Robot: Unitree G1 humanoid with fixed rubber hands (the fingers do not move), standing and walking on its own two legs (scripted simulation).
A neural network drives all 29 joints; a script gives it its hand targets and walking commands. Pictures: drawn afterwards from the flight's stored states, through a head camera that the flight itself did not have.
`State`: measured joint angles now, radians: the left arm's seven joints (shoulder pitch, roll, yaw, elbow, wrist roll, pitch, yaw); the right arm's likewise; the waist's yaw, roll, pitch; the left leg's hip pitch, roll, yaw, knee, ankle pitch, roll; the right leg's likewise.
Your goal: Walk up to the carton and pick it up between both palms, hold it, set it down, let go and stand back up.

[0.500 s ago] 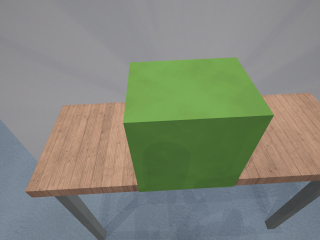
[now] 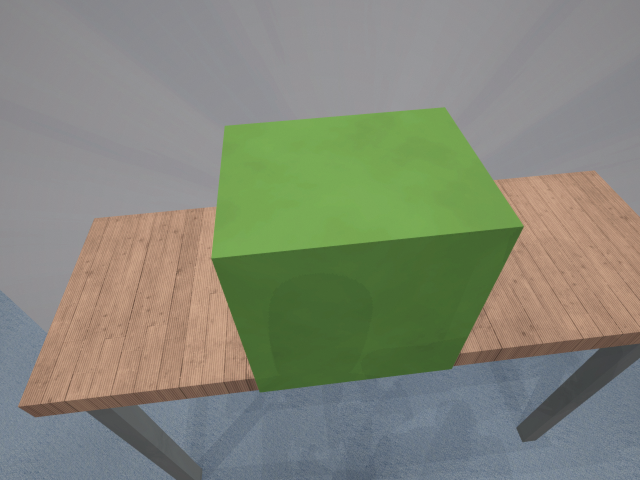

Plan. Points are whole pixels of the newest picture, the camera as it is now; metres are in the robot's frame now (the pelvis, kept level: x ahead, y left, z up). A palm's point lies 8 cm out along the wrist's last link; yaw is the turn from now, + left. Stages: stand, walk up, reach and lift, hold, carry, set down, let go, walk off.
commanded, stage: walk up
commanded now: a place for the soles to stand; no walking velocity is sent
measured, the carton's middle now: (347, 257) +0.38 -0.01 +0.08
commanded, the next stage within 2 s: none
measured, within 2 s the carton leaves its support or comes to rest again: neither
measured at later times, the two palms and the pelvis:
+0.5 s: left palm out of the picture +0.15 +0.19 -0.09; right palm out of the picture -0.05 -0.35 -0.09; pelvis +0.00 -0.06 +0.01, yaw -3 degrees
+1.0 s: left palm out of the picture +0.04 +0.14 -0.07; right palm out of the picture +0.06 -0.44 -0.12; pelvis +0.00 -0.15 +0.00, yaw +5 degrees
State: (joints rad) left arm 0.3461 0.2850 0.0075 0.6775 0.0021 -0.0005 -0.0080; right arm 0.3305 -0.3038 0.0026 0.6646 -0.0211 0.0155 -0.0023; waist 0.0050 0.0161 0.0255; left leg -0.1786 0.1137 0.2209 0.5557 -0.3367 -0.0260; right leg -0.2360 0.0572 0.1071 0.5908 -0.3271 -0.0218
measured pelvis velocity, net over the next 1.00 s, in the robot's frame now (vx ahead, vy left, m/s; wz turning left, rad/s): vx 0.00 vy -0.15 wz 0.09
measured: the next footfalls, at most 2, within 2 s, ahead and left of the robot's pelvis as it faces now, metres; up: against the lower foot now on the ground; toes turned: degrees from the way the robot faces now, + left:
right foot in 0.58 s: +0.12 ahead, -0.25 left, +0.00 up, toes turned -6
left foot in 1.24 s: +0.01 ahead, +0.05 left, +0.00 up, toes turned +14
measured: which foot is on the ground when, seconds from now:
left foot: down 0.00-0.60, up 0.62-1.00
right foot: down 0.00-0.24, up 0.26-0.56, down 0.58-1.00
